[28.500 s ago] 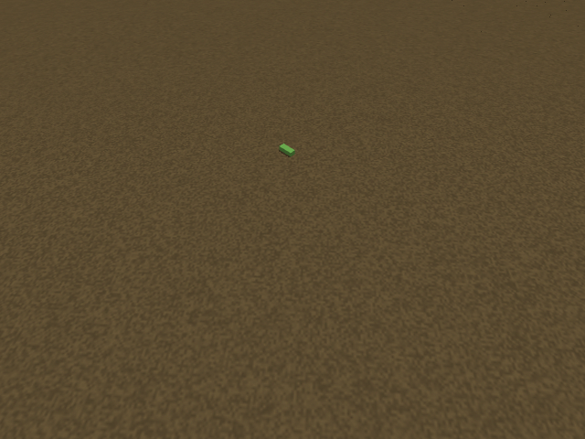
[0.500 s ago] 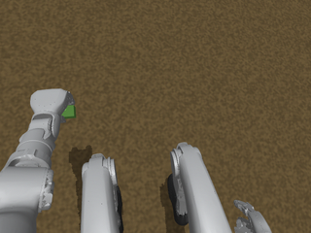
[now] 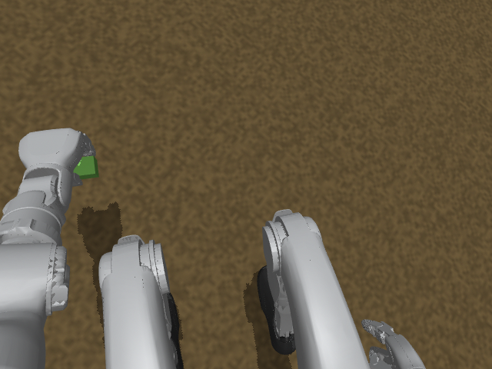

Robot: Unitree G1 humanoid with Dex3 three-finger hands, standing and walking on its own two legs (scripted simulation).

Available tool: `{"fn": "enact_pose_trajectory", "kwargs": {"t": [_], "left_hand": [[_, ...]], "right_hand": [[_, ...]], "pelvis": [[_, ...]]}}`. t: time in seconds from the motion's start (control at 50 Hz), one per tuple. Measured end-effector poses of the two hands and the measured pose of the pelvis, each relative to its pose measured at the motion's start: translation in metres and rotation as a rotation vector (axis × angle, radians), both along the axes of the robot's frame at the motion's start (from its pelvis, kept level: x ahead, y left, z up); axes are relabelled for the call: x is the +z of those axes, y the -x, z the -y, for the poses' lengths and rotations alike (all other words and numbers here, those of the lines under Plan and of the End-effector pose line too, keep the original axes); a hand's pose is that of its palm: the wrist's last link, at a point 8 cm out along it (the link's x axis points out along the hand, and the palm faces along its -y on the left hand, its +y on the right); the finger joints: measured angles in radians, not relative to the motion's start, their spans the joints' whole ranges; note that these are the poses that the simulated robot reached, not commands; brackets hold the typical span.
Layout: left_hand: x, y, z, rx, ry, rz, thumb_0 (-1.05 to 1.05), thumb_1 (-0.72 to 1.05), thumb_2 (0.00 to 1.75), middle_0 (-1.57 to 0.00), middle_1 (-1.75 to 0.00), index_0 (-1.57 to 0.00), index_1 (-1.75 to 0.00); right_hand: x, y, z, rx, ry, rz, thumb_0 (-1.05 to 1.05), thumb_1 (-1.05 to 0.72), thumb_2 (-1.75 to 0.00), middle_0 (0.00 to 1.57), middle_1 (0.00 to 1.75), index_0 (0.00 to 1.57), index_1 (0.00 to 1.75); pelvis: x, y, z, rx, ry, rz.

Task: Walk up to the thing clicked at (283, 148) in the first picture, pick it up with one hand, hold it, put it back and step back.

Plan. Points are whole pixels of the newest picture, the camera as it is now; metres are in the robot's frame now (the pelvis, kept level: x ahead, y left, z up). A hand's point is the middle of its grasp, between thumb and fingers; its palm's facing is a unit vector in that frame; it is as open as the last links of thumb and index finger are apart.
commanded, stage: crouch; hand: left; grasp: from above
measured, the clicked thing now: (70, 169) +0.47 +0.27 -0.20
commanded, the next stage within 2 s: lower in 0.42 s
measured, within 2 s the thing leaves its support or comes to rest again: rests again in 1.64 s
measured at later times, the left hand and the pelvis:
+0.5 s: hand (74, 174) +0.46 +0.26 -0.20, palm faces -0.46 -0.04 -0.89, open 6.4 cm; pelvis +0.00 +0.00 -0.04, yaw -1 degrees
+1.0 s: hand (84, 180) +0.46 +0.26 -0.25, palm faces -0.46 -0.06 -0.89, open 6.5 cm; pelvis +0.01 +0.00 -0.06, yaw -3 degrees
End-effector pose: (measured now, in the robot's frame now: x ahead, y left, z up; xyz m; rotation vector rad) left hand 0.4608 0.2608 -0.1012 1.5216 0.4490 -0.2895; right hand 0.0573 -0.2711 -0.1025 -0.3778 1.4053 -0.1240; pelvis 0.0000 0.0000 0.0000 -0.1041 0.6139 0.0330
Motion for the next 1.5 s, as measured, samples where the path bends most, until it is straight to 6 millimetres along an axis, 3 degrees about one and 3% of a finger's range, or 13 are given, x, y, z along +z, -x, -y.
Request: {"fn": "enact_pose_trajectory", "kwargs": {"t": [0.2,0.4,0.76,1.16,1.5], "left_hand": [[-0.022,-0.002,-0.001,-0.001,0.002,-0.002,-0.01,0.52,0.00,-1.07,-0.04,-1.09,-0.02],[-0.037,-0.006,-0.003,-0.001,-0.001,-0.001,-0.01,0.52,0.00,-1.07,-0.04,-1.09,-0.02],[-0.070,-0.005,-0.006,-0.003,0.015,-0.032,-0.01,0.51,0.01,-1.08,-0.03,-1.10,-0.01],[-0.110,-0.011,-0.003,0.014,0.027,-0.023,-0.01,0.51,0.01,-1.08,-0.03,-1.10,-0.02],[-0.138,-0.010,-0.005,0.028,0.047,-0.009,-0.01,0.51,0.00,-1.10,0.00,-1.11,0.00]], "right_hand": [[-0.019,0.019,-0.002,0.012,-0.012,-0.038,0.01,-0.91,-0.90,0.20,0.30,0.21,0.30],[-0.028,0.020,-0.001,0.034,-0.015,-0.053,0.01,-0.91,-0.90,0.20,0.30,0.21,0.30],[-0.029,0.010,0.003,0.085,0.004,-0.062,0.00,-0.91,-0.90,0.20,0.30,0.20,0.30],[-0.042,0.021,-0.005,0.137,-0.026,-0.103,0.00,-0.91,-0.90,0.20,0.30,0.20,0.30],[-0.033,0.018,-0.007,0.212,-0.019,-0.122,0.00,-0.90,-0.90,0.20,0.30,0.20,0.30]], "pelvis": [[-0.022,0.003,0.002,-0.005,0.003,0.022],[-0.033,0.001,0.003,-0.012,0.009,0.029],[-0.043,-0.003,0.003,-0.021,0.025,0.035],[-0.063,-0.007,0.002,-0.043,0.046,0.061],[-0.069,-0.010,-0.002,-0.057,0.077,0.081]]}}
